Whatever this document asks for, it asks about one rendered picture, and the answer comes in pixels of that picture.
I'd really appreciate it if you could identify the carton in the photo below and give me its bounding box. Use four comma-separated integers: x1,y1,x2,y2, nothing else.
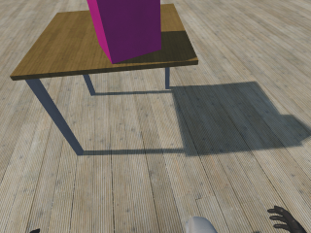
87,0,161,64

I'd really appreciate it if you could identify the right robot hand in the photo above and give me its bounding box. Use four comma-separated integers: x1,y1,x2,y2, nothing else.
267,205,307,233

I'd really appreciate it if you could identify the robot right thigh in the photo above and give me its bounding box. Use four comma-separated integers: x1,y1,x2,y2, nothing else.
185,216,218,233

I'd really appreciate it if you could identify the table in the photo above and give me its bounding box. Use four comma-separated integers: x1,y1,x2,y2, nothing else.
10,3,198,156

